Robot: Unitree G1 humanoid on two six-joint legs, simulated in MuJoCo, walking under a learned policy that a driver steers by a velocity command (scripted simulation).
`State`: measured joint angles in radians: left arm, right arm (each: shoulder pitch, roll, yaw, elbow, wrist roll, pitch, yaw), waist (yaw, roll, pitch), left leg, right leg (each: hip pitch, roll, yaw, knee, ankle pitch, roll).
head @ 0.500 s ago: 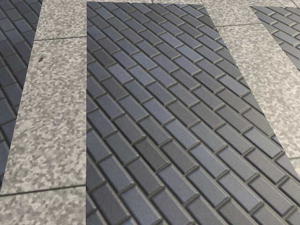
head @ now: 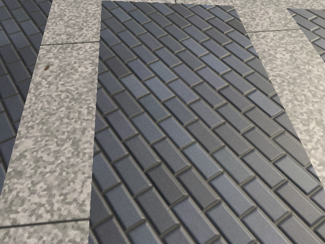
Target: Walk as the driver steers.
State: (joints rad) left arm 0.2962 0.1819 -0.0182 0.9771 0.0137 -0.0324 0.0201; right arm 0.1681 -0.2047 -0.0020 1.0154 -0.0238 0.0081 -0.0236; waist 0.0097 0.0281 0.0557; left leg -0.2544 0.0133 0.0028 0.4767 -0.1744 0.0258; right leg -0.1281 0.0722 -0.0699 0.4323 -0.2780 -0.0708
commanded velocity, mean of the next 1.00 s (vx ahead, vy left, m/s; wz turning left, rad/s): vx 0.04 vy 0.00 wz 0.00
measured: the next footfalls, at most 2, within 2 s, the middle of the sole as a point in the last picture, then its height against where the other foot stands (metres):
left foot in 1.18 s outside the picture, level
right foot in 1.68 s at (177, 234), level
